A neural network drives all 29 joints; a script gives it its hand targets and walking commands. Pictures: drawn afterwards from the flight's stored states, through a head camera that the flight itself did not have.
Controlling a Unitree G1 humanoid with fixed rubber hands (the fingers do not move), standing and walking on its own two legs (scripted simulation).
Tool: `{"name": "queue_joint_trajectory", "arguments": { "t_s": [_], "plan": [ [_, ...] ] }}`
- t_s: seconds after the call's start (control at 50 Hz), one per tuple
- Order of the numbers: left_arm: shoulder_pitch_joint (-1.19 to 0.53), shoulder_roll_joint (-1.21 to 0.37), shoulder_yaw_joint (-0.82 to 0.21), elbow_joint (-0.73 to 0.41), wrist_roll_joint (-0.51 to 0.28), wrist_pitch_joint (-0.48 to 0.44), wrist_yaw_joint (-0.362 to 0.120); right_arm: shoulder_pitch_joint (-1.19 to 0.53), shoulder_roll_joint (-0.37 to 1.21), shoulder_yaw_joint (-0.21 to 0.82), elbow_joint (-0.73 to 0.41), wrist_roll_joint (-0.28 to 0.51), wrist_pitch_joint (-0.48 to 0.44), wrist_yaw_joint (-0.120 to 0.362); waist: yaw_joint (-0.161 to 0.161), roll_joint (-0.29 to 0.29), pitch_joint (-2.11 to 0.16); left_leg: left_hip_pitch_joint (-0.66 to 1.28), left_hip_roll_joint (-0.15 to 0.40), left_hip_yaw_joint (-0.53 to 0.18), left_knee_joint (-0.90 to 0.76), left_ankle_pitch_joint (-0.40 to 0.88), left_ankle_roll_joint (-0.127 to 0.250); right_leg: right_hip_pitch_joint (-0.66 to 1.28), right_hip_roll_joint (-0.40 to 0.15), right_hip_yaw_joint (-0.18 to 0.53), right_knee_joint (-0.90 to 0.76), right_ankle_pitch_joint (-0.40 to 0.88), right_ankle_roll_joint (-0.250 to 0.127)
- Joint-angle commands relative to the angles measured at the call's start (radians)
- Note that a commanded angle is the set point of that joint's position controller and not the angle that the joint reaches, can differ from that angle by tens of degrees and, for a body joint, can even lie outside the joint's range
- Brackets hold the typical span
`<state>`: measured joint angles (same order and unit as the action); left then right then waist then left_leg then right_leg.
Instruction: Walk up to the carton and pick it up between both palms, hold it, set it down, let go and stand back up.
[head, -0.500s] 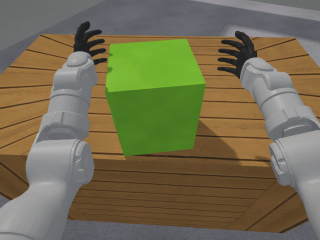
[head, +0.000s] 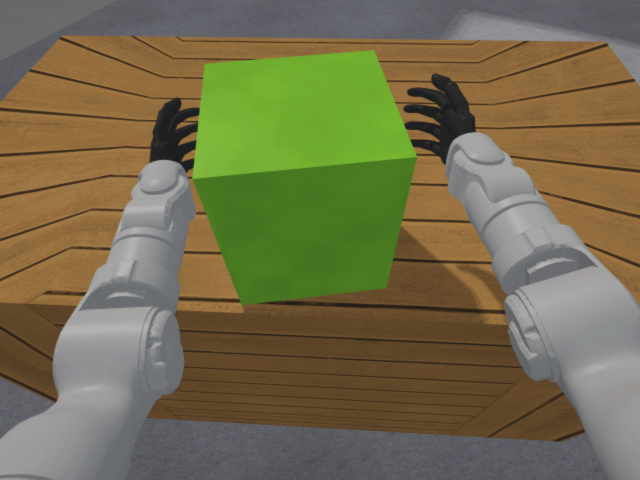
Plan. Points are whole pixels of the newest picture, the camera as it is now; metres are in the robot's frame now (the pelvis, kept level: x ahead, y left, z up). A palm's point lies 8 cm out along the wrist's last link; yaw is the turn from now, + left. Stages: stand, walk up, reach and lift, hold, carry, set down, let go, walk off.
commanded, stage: reach and lift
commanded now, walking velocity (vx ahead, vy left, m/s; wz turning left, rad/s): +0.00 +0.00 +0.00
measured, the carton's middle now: (303, 186) +0.46 +0.09 +0.09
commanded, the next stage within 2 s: none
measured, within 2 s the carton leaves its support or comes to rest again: neither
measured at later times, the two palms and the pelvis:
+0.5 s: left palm (174, 164) +0.43 +0.24 +0.15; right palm (432, 148) +0.47 -0.06 +0.16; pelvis +0.00 +0.00 +0.00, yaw +0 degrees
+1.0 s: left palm (163, 175) +0.41 +0.25 +0.15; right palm (424, 164) +0.45 -0.05 +0.16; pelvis +0.00 +0.01 +0.00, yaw +0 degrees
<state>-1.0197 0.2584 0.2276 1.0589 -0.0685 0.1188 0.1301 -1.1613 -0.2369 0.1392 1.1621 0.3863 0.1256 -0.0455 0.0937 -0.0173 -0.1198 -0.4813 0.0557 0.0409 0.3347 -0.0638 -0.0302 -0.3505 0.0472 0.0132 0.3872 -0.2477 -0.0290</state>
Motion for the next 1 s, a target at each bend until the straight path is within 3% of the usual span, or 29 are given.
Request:
{"name": "queue_joint_trajectory", "arguments": {
  "t_s": [0.0, 0.16, 0.28, 0.34, 0.42, 0.48, 0.5, 0.54, 0.58, 0.66, 0.8, 0.84, 0.92, 0.98],
  "plan": [
    [-0.357, 0.033, -0.001, -0.044, 0.033, -0.085, -0.022, -0.305, -0.097, -0.063, -0.013, -0.078, -0.076, -0.006, 0.07, -0.007, -0.68, 0.383, -0.036, 0.038, 0.103, 0.401, -0.003, -0.002, -0.001, -0.006, -0.033, 0.548, 0.08],
    [-0.349, -0.054, 0.028, -0.12, 0.073, -0.105, -0.03, -0.303, -0.022, -0.089, -0.059, -0.109, -0.105, -0.012, 0.068, 0.007, -0.693, 0.398, -0.04, 0.037, 0.091, 0.423, -0.002, 0.017, -0.007, -0.01, -0.039, 0.618, 0.085],
    [-0.385, -0.093, 0.059, -0.094, 0.096, -0.11, -0.024, -0.321, 0.031, -0.14, -0.054, -0.154, -0.1, -0.026, 0.064, 0.0, -0.649, 0.378, -0.042, 0.04, 0.083, 0.369, 0.001, 0.005, -0.009, -0.011, -0.055, 0.541, 0.085],
    [-0.389, -0.116, 0.074, -0.085, 0.119, -0.104, -0.018, -0.32, 0.039, -0.182, -0.025, -0.187, -0.097, -0.04, 0.047, 0.005, -0.594, 0.379, -0.041, 0.04, 0.082, 0.346, -0.003, -0.007, -0.011, -0.014, -0.065, 0.496, 0.084],
    [-0.419, -0.202, 0.07, -0.112, 0.125, -0.116, -0.029, -0.341, 0.121, -0.219, -0.04, -0.216, -0.102, -0.018, 0.046, 0.019, -0.6, 0.412, -0.038, 0.043, 0.084, 0.346, -0.002, -0.025, -0.006, -0.026, -0.073, 0.413, 0.074],
    [-0.429, -0.264, 0.105, -0.11, 0.177, -0.118, -0.045, -0.333, 0.198, -0.272, -0.018, -0.284, -0.104, 0.001, 0.036, 0.022, -0.564, 0.433, -0.038, 0.049, 0.08, 0.329, -0.002, -0.032, -0.009, -0.034, -0.084, 0.355, 0.07],
    [-0.441, -0.309, 0.128, -0.108, 0.202, -0.118, -0.061, -0.35, 0.257, -0.293, -0.033, -0.318, -0.105, 0.018, 0.047, 0.017, -0.556, 0.435, -0.04, 0.055, 0.069, 0.321, 0.004, -0.017, -0.015, -0.032, -0.085, 0.354, 0.073],
    [-0.465, -0.503, 0.15, -0.096, 0.273, -0.116, -0.126, -0.377, 0.494, -0.325, -0.041, -0.419, -0.109, 0.074, 0.042, -0.002, -0.537, 0.439, -0.047, 0.065, 0.051, 0.305, 0.011, 0.03, -0.028, -0.038, -0.082, 0.372, 0.081],
    [-0.471, -0.636, 0.19, -0.136, 0.356, -0.109, -0.172, -0.362, 0.64, -0.392, -0.066, -0.544, -0.122, 0.115, 0.031, 0.004, -0.575, 0.476, -0.054, 0.075, 0.032, 0.324, 0.012, 0.105, -0.036, -0.045, -0.078, 0.45, 0.09],
    [-0.437, -0.675, 0.192, -0.176, 0.412, -0.081, -0.191, -0.287, 0.693, -0.466, -0.081, -0.664, -0.139, 0.131, 0.002, 0.006, -0.561, 0.52, -0.062, 0.087, 0.025, 0.359, 0.007, 0.185, -0.036, -0.068, -0.058, 0.586, 0.11],
    [-0.427, -0.718, 0.185, -0.207, 0.428, -0.049, -0.175, -0.301, 0.698, -0.487, -0.069, -0.687, -0.164, 0.154, 0.013, -0.019, -0.439, 0.586, -0.048, 0.083, 0.029, 0.41, 0.008, 0.158, -0.037, -0.066, -0.084, 0.542, 0.104],
    [-0.431, -0.723, 0.178, -0.198, 0.424, -0.039, -0.172, -0.3, 0.687, -0.513, -0.051, -0.694, -0.165, 0.154, -0.003, -0.021, -0.425, 0.606, -0.04, 0.081, 0.03, 0.417, 0.001, 0.123, -0.032, -0.071, -0.098, 0.49, 0.101],
    [-0.471, -0.738, 0.148, -0.24, 0.41, -0.035, -0.157, -0.317, 0.685, -0.531, -0.051, -0.695, -0.179, 0.163, -0.005, -0.002, -0.465, 0.652, -0.032, 0.075, 0.031, 0.454, -0.006, 0.095, -0.027, -0.08, -0.118, 0.418, 0.091],
    [-0.45, -0.732, 0.161, -0.217, 0.413, -0.022, -0.153, -0.303, 0.67, -0.559, -0.037, -0.708, -0.175, 0.168, -0.004, -0.008, -0.437, 0.657, -0.031, 0.083, 0.02, 0.407, 0.0, 0.081, -0.026, -0.085, -0.138, 0.347, 0.086]
  ]
}}
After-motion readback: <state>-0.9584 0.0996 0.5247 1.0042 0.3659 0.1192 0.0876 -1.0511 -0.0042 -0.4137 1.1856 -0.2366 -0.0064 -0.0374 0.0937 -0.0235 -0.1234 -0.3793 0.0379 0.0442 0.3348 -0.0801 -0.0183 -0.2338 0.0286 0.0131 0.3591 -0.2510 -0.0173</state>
